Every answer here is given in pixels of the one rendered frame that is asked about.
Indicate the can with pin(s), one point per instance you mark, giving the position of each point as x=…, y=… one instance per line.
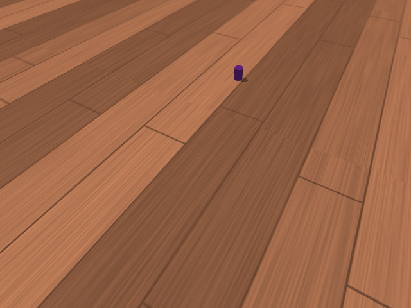
x=238, y=72

